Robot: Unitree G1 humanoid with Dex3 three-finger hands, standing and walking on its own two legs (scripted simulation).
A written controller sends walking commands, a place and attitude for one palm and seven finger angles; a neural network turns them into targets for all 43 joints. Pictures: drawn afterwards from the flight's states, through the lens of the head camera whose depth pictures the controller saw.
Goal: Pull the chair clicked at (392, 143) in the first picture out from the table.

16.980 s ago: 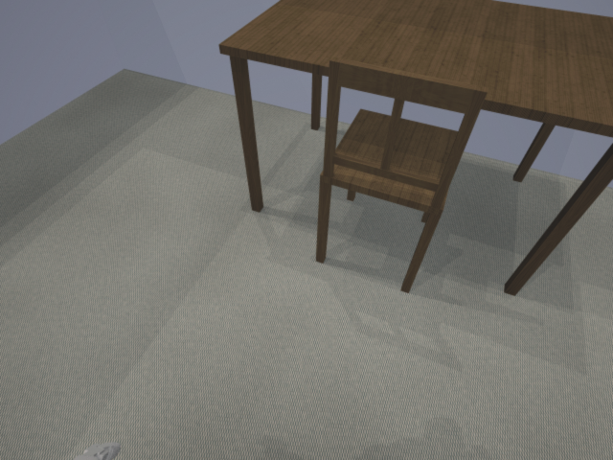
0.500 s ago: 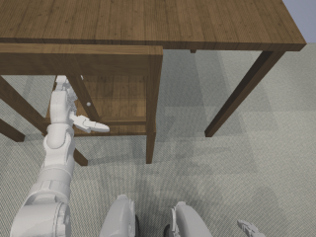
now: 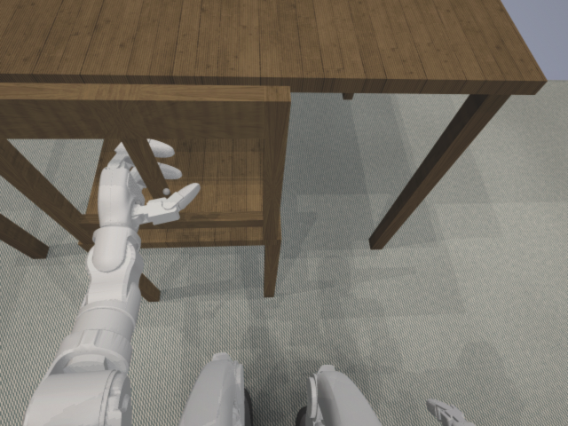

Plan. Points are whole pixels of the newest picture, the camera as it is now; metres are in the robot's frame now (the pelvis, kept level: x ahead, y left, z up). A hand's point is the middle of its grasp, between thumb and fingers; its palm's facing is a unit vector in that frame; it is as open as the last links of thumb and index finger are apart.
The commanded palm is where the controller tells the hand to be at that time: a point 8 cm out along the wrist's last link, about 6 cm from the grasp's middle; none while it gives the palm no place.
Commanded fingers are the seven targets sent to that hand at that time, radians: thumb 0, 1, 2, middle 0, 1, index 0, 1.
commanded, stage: hook a spindle and tug to test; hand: left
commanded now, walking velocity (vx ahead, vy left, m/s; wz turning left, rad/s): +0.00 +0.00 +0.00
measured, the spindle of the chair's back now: (155, 182) +0.45 +0.19 +0.01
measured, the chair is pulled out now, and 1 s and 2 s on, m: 0.00 0.04 0.15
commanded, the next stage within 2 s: step backward, pulling the chair out in 0.78 s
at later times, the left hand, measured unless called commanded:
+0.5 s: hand (165, 199) +0.41 +0.16 +0.03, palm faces +0.07 -1.00 -0.01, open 5.4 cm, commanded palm +0.37 +0.21 +0.03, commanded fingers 0.00 0.90 0.90 -0.50 -1.45 -0.50 -1.45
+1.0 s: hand (163, 213) +0.39 +0.16 +0.04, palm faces +0.09 -0.99 -0.13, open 5.5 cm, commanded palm +0.36 +0.21 +0.03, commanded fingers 0.00 0.90 0.90 -0.50 -1.45 -0.50 -1.45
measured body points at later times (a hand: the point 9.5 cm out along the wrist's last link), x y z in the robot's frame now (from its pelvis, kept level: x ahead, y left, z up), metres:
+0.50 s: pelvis +0.01 +0.00 +0.01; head +0.13 +0.01 +0.44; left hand +0.40 +0.22 +0.03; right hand +0.11 -0.26 -0.11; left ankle +0.05 +0.09 -0.62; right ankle +0.00 -0.10 -0.62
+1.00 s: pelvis +0.02 +0.00 +0.04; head +0.13 +0.00 +0.48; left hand +0.38 +0.21 +0.05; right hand +0.15 -0.24 -0.08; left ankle +0.05 +0.09 -0.62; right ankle +0.00 -0.10 -0.62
